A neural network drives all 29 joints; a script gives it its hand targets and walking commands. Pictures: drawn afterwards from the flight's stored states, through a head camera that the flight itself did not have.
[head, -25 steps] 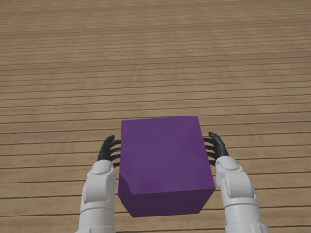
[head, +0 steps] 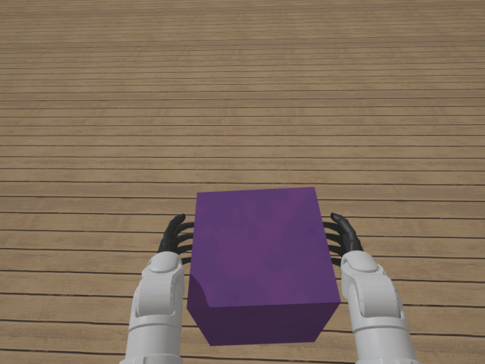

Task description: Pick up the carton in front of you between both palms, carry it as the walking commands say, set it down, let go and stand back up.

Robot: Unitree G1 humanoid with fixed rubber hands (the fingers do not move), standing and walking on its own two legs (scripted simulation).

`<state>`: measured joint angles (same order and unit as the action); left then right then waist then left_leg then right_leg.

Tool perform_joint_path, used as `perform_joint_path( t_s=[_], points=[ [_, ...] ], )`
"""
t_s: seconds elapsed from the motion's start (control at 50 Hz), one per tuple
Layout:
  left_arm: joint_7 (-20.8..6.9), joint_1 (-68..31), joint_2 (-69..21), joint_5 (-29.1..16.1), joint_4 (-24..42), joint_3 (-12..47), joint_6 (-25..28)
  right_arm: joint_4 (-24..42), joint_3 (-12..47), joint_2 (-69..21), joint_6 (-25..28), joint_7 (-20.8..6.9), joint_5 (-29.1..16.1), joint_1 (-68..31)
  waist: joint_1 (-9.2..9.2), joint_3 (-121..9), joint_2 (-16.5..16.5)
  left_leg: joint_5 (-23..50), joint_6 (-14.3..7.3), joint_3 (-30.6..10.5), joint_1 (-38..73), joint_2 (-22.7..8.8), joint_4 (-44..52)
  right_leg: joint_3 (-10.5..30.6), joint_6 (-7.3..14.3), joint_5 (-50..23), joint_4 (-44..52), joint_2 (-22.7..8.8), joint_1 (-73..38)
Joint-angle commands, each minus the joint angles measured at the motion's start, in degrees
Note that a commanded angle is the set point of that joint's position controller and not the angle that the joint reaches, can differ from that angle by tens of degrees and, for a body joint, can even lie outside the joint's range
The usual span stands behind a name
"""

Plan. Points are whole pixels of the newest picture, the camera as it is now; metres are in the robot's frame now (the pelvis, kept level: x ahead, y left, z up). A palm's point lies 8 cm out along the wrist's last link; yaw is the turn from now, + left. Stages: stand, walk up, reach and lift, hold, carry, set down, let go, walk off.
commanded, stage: hold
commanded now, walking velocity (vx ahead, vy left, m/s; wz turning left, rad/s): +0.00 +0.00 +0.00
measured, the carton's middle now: (259, 271) +0.29 -0.01 -0.05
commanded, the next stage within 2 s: set down in 0.68 s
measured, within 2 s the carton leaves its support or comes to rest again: neither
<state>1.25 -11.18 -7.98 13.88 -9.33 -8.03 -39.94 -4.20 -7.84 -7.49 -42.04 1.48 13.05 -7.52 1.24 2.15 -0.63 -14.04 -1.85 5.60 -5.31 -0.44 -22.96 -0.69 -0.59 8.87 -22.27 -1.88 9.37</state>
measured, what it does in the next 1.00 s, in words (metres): stands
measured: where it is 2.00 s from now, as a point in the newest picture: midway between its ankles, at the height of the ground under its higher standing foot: outside the picture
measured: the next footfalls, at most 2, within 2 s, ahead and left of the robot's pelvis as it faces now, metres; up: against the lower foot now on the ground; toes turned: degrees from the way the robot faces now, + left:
none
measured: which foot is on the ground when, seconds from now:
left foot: down 0.00-1.00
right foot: down 0.00-1.00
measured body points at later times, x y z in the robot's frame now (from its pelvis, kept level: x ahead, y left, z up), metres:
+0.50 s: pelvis -0.03 -0.04 +0.00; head -0.08 -0.06 +0.44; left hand +0.26 +0.14 +0.04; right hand +0.28 -0.17 +0.03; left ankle -0.01 +0.09 -0.74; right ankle +0.03 -0.15 -0.74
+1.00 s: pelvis -0.02 -0.04 -0.01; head -0.02 -0.05 +0.44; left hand +0.30 +0.14 +0.01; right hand +0.33 -0.17 +0.00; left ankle -0.01 +0.09 -0.74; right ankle +0.03 -0.15 -0.74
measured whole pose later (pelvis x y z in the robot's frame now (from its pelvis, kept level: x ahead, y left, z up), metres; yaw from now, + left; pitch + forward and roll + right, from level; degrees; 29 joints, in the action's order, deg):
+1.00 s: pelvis -0.02 -0.04 -0.01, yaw +5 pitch -5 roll +0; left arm -0.6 -26.9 -12.7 23.7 -27.7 -26.9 -32.5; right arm -27.6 -24.7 -10.4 -33.7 -4.2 23.9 -26.5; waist 1.1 3.9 -1.9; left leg -15.3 0.7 -2.7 -10.4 0.1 -30.2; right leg -1.5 0.9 12.5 -29.2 0.1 12.1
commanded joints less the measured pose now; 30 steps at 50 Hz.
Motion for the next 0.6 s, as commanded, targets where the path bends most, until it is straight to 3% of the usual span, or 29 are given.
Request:
perform_joint_path(
  t_s=[0.0, 0.02, 0.06, 0.14, 0.36, 0.58],
  points=[
    [-11.0, -18.2, -49.5, -10.5, 2.8, 25.8, 2.4, 5.6, 31.4, -48.3, 3.6, -13.4, -13.9, -26.6, -3.01, -16.7, -0.4, 27.5, 1.0, -11.8, 10.4, 3.6, 3.2, 5.1, 0.1, -17.7, 0.8, 8.0, -7.2],
    [-11.3, -20.1, -50.2, -10.9, 2.7, 26.5, 2.5, 4.6, 31.3, -48.7, 3.7, -13.6, -13.9, -27.3, -2.33, -16.2, -2.4, 23.2, 1.3, -11.7, 9.6, 3.5, 4.1, 4.8, 0.4, -13.3, 1.2, 8.2, -7.3],
    [-12.3, -23.6, -51.4, -13.0, 3.5, 29.1, 2.2, 2.2, 30.1, -50.0, 3.9, -13.5, -12.9, -26.7, -0.67, -15.6, -1.3, 23.0, 1.9, -11.6, 8.9, 3.4, 3.8, 4.8, 1.1, -11.0, 1.7, 8.6, -7.0],
    [-14.3, -27.2, -51.9, -14.1, 1.7, 29.8, 1.3, -2.1, 26.5, -51.0, 3.6, -13.1, -10.3, -26.4, 1.4, -12.4, -1.7, 13.9, 2.2, -11.2, 4.1, 3.6, 4.8, 4.7, 2.5, -5.6, 2.6, 8.0, -8.4],
    [-16.6, -30.1, -54.7, -11.7, -6.0, 23.4, 1.3, -5.9, 26.3, -55.4, 2.5, -16.1, -10.8, -35.2, -1.71, -10.0, 0.9, -1.8, -0.2, -10.4, -4.6, 4.1, 6.4, 4.6, 1.1, 3.2, 3.4, 6.2, -12.7],
    [-18.2, -33.8, -55.5, -10.9, -8.3, 21.4, 1.6, -10.4, 24.1, -56.6, 2.4, -17.5, -10.7, -37.8, -1.32, -10.0, 2.1, -3.3, -0.6, -9.5, -4.6, 5.2, 4.3, 6.5, 1.2, 9.5, 5.4, 4.1, -10.9]
  ],
)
